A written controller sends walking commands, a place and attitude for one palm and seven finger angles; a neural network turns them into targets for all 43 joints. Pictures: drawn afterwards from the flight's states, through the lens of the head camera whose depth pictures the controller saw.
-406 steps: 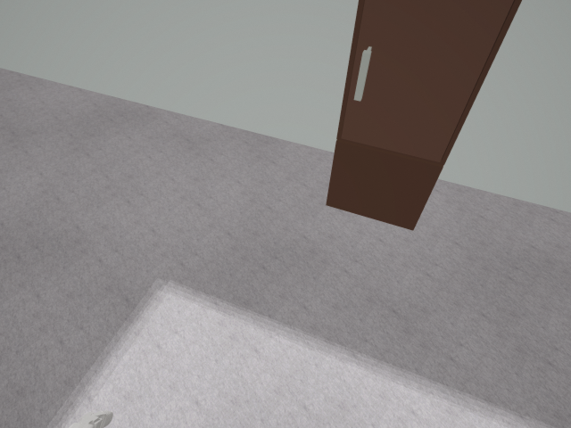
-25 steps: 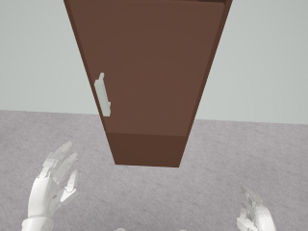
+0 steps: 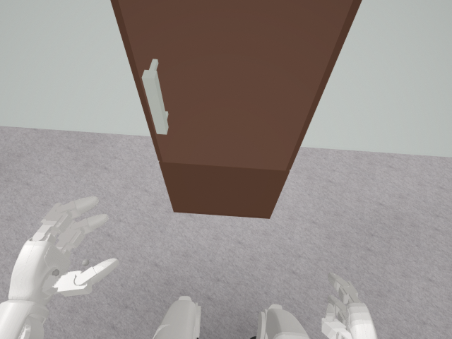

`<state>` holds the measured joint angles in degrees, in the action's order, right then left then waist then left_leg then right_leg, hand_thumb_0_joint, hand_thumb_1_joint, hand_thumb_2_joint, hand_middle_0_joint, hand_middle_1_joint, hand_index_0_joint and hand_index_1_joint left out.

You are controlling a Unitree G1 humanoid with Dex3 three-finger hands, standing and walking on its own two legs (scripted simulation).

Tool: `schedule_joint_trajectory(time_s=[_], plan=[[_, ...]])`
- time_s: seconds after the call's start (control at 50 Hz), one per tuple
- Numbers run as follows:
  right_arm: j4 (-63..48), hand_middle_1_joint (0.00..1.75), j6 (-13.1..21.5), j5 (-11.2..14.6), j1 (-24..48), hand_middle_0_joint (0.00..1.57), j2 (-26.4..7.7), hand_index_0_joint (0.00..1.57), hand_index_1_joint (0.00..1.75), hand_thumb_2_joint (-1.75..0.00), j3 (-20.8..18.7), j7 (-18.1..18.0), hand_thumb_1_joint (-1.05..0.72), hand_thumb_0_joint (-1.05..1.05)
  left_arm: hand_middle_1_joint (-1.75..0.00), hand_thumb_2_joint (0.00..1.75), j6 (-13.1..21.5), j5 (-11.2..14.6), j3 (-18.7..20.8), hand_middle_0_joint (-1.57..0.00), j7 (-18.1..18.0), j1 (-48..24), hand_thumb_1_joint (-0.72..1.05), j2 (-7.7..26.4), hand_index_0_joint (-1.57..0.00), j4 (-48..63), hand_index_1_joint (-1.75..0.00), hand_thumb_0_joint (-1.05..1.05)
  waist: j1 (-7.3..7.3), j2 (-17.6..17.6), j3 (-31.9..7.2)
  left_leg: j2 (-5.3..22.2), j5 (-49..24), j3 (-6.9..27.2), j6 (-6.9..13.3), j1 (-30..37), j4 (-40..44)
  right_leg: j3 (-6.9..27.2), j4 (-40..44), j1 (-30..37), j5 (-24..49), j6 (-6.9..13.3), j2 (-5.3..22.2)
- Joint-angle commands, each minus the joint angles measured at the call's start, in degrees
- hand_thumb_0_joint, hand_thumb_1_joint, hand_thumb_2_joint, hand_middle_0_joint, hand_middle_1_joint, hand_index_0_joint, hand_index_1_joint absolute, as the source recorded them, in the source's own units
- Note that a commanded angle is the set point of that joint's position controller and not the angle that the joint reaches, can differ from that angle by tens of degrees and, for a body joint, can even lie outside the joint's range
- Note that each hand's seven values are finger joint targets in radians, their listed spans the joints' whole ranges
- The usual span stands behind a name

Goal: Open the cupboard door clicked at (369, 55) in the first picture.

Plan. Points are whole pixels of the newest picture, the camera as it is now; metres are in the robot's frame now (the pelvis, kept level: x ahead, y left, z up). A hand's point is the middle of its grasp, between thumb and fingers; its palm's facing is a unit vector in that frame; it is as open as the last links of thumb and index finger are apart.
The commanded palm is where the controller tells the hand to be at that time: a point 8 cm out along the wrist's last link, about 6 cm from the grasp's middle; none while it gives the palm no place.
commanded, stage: raise the hand with hooked fingers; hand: left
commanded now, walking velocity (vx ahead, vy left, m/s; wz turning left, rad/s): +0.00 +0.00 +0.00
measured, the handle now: (158, 98) +0.58 +0.19 +0.04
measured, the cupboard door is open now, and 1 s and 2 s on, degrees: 0 0 0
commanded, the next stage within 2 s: move the hooked fingers beside the handle in 1.32 s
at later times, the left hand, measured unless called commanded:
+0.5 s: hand (57, 243) +0.25 +0.28 +0.04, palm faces +0.02 -1.00 -0.05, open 13.5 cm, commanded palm +0.23 +0.33 +0.05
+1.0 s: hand (57, 210) +0.30 +0.30 +0.05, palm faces -0.01 -1.00 -0.04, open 14.0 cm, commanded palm +0.27 +0.34 +0.06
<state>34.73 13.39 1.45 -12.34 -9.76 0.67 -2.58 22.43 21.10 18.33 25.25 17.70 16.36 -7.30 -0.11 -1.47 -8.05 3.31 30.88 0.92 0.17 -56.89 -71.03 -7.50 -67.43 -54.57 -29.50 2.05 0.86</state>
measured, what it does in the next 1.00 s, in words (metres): stands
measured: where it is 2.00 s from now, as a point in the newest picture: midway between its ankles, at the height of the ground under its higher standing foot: outside the picture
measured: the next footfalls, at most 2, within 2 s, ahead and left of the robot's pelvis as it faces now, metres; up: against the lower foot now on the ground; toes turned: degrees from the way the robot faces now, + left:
none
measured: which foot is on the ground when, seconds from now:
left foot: down 0.00-1.00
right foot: down 0.00-1.00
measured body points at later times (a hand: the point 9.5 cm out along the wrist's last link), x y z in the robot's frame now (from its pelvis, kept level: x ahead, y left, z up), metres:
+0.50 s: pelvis +0.00 +0.03 +0.01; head +0.07 +0.06 +0.45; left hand +0.24 +0.33 +0.05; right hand +0.18 -0.21 -0.05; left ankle +0.03 +0.11 -0.64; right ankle +0.03 -0.10 -0.64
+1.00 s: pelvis +0.01 +0.03 +0.01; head +0.10 +0.05 +0.45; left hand +0.29 +0.35 +0.06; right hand +0.16 -0.23 -0.06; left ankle +0.03 +0.11 -0.64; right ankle +0.03 -0.10 -0.64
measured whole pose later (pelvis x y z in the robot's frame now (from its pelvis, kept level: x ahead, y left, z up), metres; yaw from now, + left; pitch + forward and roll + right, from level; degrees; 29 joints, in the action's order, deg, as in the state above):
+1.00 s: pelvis +0.01 +0.03 +0.01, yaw -1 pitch +18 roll -4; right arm 31.4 11.6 1.7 -16.1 -16.0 1.2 -2.8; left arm 20.6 21.3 25.0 29.8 1.1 24.1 -22.2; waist -1.7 -0.7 -8.2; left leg 2.4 30.1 -0.5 2.3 -55.8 -67.6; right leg -6.0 -62.8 -53.2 -27.6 -0.1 1.3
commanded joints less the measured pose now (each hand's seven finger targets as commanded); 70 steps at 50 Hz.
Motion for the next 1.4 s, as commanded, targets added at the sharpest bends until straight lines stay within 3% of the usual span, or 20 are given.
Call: schedule_joint_trajectory(time_s=[0.0, 0.06, 0.12, 0.3, 0.36, 0.4, 0.46, 0.6, 0.64, 0.68, 0.72, 0.78, 0.86, 1.06, 1.14, 1.38], plan=[[-10.2, 0.3, 3.8, 0.5, 3.4, 0.2, -11.3, 0.2, 0.3, -0.9, -4.7, -0.6, -0.9, 0.0, -0.9, 0.5, 5.2, 0.5, 4.5, -0.27, -2.0, -1.0, -0.03, 7.9, -0.27, 8.8, -0.9, 0.0, 0.63, 0.3, -12.3, -3.0, -10.5, 1.7, 1.3, 6.9, 11.9, 5.8, 11.7, 9.5, 1.5, -1.0, -1.1], [-10.7, 0.3, 4.1, 0.6, 2.3, 0.2, -12.5, 0.2, 0.3, -0.9, -4.6, -0.8, -0.9, 0.0, -0.94, 0.47, 6.4, -0.3, 3.4, -0.27, -2.1, -3.9, -0.1, 8.7, -0.27, 8.7, -0.94, 0.0, 0.1, -1.2, -10.7, -3.2, -6.6, 2.1, 1.3, 7.5, 13.2, 5.0, 11.2, 6.7, -1.2, -0.6, -1.4], [-11.0, 0.3, 4.3, 0.7, 0.8, 0.2, -13.1, 0.2, 0.3, -0.9, -4.6, -0.9, -0.9, 0.0, -0.99, 0.44, 7.2, -0.5, 4.3, -0.28, -2.2, -4.3, -0.17, 10.4, -0.28, 10.2, -0.99, 0.0, 0.32, -2.1, -13.0, -3.1, -6.8, 2.4, 1.2, 9.8, 14.6, 4.1, 10.6, 6.9, 0.6, -0.5, -1.4], [-11.6, 0.3, 3.1, 0.5, -0.7, 0.2, -14.3, 0.2, 0.3, -0.9, -4.2, -0.5, -0.9, 0.0, -1.12, 0.35, 5.9, -0.7, 5.0, -0.29, -2.6, -7.3, -0.38, 11.9, -0.29, 9.5, -1.12, 0.0, 0.22, -6.6, -12.8, -2.6, -9.7, 4.1, -0.1, 14.2, 17.0, 2.3, 9.3, 5.6, 4.8, -0.1, -1.9], [-11.7, 0.3, 2.6, 0.5, -1.3, 0.2, -14.7, 0.2, 0.3, -0.9, -4.0, -0.6, -0.9, 0.0, -1.17, 0.32, 4.8, -0.6, 5.7, -0.3, -2.1, -9.1, -0.45, 12.9, -0.3, 7.3, -1.17, 0.0, -0.42, -5.0, -11.8, -2.6, -9.9, 4.4, -0.1, 13.7, 17.0, 2.0, 9.6, 5.8, 5.2, 0.0, -2.2], [-12.0, 0.3, 2.4, 0.4, -1.3, 0.2, -14.9, 0.2, 0.3, -0.9, -3.9, -0.5, -0.9, 0.0, -1.2, 0.3, 4.3, -0.7, 5.9, -0.3, -1.5, -11.1, -0.5, 13.4, -0.3, 7.1, -1.2, 0.0, -0.39, -6.4, -12.6, -2.5, -10.2, 4.6, -0.4, 14.7, 17.1, 2.0, 9.5, 5.2, 5.4, -0.1, -2.1], [-12.0, 0.3, 2.2, 0.4, -1.8, 0.2, -15.0, 0.2, 0.3, -0.9, -3.6, -0.8, -0.9, 0.0, -1.2, 0.3, 3.6, -0.1, 7.0, -0.3, -0.6, -13.8, -0.5, 14.5, -0.3, 5.4, -1.2, 0.0, -0.57, -5.1, -12.3, -2.7, -11.6, 4.6, -0.4, 14.5, 16.6, 2.0, 9.8, 5.7, 6.3, 0.0, -2.3], [-11.4, 0.3, 2.1, 0.5, -2.3, 0.2, -15.2, 0.2, 0.3, -0.9, -3.3, -1.0, -0.9, 0.0, -1.2, 0.3, 2.7, 0.1, 8.3, -0.3, 2.1, -19.0, -0.5, 16.8, -0.3, 1.8, -1.2, 0.0, -0.53, -6.6, -14.6, -2.5, -14.9, 4.1, -0.6, 16.6, 16.0, 2.4, 10.2, 5.7, 7.7, 0.0, -2.3], [-11.2, 0.3, 2.0, 0.6, -2.4, 0.2, -15.4, 0.2, 0.3, -0.9, -3.3, -1.1, -0.9, 0.0, -1.2, 0.3, 2.3, 0.3, 9.1, -0.3, 2.7, -20.5, -0.5, 17.6, -0.3, 0.6, -1.2, 0.0, -0.56, -4.9, -15.0, -2.5, -15.4, 4.2, -0.4, 16.1, 15.8, 2.3, 10.1, 6.3, 8.1, -0.1, -2.3], [-11.0, 0.3, 2.0, 0.5, -2.6, 0.2, -15.5, 0.2, 0.3, -0.9, -3.3, -1.1, -0.9, 0.0, -1.2, 0.3, 2.4, 0.2, 10.2, -0.3, 3.3, -22.4, -0.5, 19.5, -0.3, 1.2, -1.2, 0.0, -0.07, -7.9, -17.1, -2.3, -19.2, 4.4, -0.9, 18.3, 15.6, 2.4, 9.7, 6.2, 9.4, 0.2, -2.3], [-11.0, 0.3, 1.8, 0.6, -2.9, 0.2, -15.5, 0.2, 0.3, -0.9, -3.3, -1.1, -0.9, 0.0, -1.2, 0.3, 2.1, 0.6, 10.6, -0.3, 3.7, -22.3, -0.5, 19.6, -0.3, -0.9, -1.2, 0.0, -0.27, -6.0, -16.4, -2.3, -19.1, 4.1, -0.6, 17.8, 15.6, 2.4, 10.2, 6.7, 9.6, 0.0, -2.3], [-10.5, 0.3, 1.6, 0.6, -3.4, 0.2, -15.7, 0.2, 0.3, -0.9, -3.3, -1.2, -0.9, 0.0, -1.2, 0.3, 2.0, 1.0, 12.1, -0.3, 4.3, -24.2, -0.5, 21.2, -0.3, -3.0, -1.2, 0.0, -0.2, -6.0, -17.2, -2.3, -20.3, 3.7, -0.3, 17.3, 15.1, 2.7, 10.3, 7.3, 10.5, 0.0, -2.3], [-11.1, 0.3, 1.3, 0.7, -3.6, 0.2, -15.6, 0.2, 0.3, -0.9, -3.5, -1.0, -0.9, 0.0, -1.2, 0.3, 1.3, 1.8, 11.2, -0.3, 5.3, -22.4, -0.5, 19.6, -0.3, -5.5, -1.2, 0.0, -0.07, -4.4, -16.8, -2.6, -20.3, 2.8, 0.3, 15.6, 14.8, 3.1, 10.9, 9.1, 11.6, -0.1, -2.3], [-11.3, 0.3, 0.5, 0.5, -3.9, 0.2, -15.4, 0.2, 0.3, -0.9, -3.7, -0.7, -0.9, 0.0, -1.2, 0.3, 3.6, 1.6, 13.4, -0.3, 3.4, -23.6, -0.5, 22.1, -0.3, -2.9, -1.2, 0.0, -0.23, -4.8, -17.2, -2.7, -18.7, 2.0, 0.7, 14.5, 14.3, 3.9, 10.9, 10.0, 11.3, -0.2, -2.2], [-11.2, 0.3, 0.2, 0.8, -4.0, 0.2, -15.2, 0.2, 0.3, -0.9, -3.7, -0.8, -0.9, 0.0, -1.2, 0.3, 3.7, 1.3, 12.1, -0.3, 3.6, -22.6, -0.5, 20.8, -0.3, -3.4, -1.2, 0.0, -0.64, -4.8, -17.5, -2.6, -18.8, 1.5, 0.9, 14.9, 14.3, 4.2, 11.4, 10.4, 12.3, -0.6, -2.1], [-11.4, 0.3, -0.1, 0.8, -3.5, 0.2, -15.1, 0.2, 0.3, -0.9, -3.3, -1.1, -0.9, 0.0, -1.2, 0.3, 3.3, 1.4, 11.9, -0.3, 4.4, -23.9, -0.5, 20.9, -0.3, -4.6, -1.2, 0.0, -0.72, -4.5, -16.9, -2.8, -17.6, 1.3, 1.1, 13.6, 13.6, 4.7, 11.4, 10.7, 12.3, -0.5, -2.1]])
